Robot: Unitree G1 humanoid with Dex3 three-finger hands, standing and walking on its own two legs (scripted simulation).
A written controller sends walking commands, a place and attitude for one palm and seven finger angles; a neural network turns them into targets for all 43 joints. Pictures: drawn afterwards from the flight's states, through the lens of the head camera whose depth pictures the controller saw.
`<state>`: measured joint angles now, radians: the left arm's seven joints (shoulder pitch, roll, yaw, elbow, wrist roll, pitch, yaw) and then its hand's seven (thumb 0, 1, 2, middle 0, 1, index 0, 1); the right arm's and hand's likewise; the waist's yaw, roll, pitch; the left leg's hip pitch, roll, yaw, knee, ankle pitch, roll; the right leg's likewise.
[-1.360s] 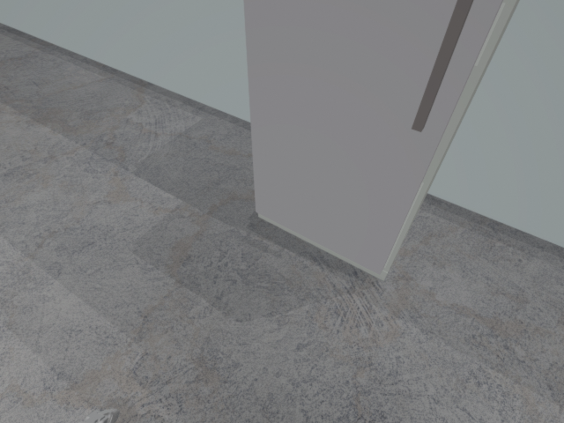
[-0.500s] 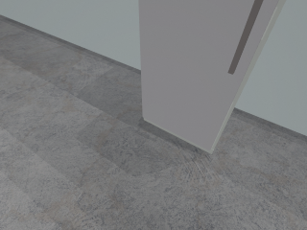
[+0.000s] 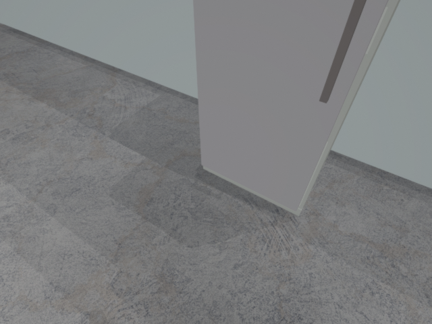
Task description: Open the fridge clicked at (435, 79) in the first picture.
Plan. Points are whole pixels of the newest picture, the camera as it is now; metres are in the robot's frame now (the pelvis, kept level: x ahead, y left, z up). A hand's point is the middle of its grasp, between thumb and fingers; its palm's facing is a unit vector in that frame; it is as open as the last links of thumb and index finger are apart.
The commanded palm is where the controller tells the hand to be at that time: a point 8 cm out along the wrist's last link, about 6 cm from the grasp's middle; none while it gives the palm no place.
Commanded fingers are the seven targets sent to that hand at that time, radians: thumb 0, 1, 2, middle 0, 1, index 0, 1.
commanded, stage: look at it before walking up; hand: right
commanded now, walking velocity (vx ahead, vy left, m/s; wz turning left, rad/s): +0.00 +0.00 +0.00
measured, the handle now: (348, 35) +0.79 -0.31 +0.19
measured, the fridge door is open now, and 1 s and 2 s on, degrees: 0 0 0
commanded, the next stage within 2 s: turn to face it in 0.08 s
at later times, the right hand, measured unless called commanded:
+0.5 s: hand out of the picture +0.04 -0.24 -0.18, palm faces +0.12 +0.96 -0.27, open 7.4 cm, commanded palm none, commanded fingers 0.00 -0.90 -0.90 0.20 0.30 0.20 0.30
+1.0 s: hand out of the picture -0.03 -0.28 -0.17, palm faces +0.37 +0.90 -0.24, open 7.4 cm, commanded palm none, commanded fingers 0.00 -0.90 -0.90 0.20 0.30 0.20 0.30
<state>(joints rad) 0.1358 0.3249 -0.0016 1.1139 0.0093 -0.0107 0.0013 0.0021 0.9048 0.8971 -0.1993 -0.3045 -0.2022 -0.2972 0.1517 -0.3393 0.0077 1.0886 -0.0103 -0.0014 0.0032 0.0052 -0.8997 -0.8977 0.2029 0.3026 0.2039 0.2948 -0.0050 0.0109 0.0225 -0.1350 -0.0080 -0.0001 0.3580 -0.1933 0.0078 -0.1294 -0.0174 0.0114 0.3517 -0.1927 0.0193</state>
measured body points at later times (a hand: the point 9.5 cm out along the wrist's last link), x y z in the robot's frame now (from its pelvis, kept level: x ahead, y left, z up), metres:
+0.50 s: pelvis -0.01 -0.02 -0.01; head +0.02 -0.04 +0.43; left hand +0.08 +0.24 -0.15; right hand +0.03 -0.29 -0.16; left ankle +0.00 +0.11 -0.75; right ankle -0.02 -0.12 -0.72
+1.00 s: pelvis -0.02 -0.05 +0.00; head -0.01 -0.08 +0.45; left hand +0.09 +0.17 -0.14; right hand -0.04 -0.33 -0.16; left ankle +0.02 +0.11 -0.69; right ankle -0.01 -0.13 -0.75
